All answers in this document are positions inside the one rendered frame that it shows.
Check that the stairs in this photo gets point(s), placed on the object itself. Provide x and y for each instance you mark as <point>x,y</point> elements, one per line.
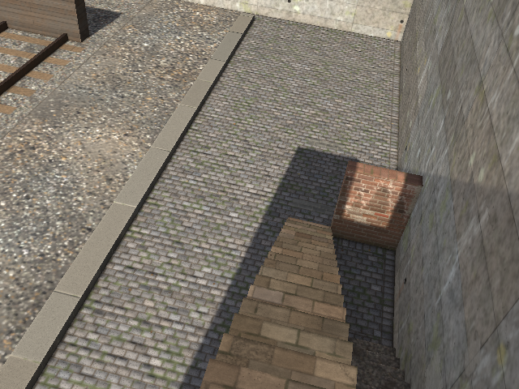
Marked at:
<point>290,331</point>

